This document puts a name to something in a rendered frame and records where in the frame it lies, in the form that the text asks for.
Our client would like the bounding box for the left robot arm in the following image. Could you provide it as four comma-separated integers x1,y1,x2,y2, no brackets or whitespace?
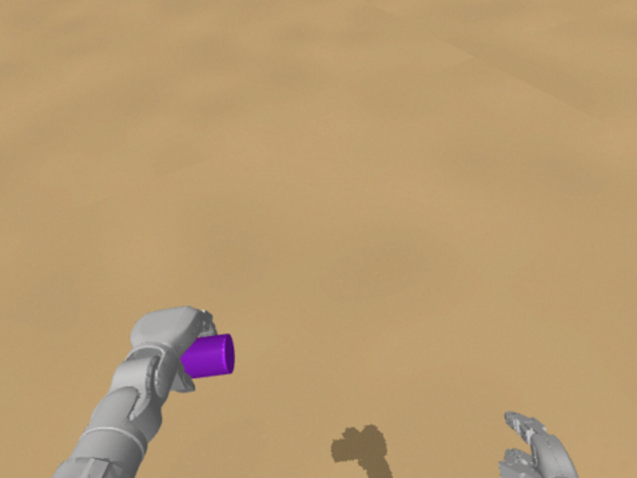
52,342,179,478

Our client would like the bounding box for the right robot hand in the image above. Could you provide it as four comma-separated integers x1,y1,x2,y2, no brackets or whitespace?
499,411,578,478

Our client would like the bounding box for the left robot hand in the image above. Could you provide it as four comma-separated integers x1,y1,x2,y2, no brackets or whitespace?
130,306,218,392

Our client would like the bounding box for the can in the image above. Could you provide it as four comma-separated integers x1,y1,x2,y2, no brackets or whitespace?
180,334,235,378

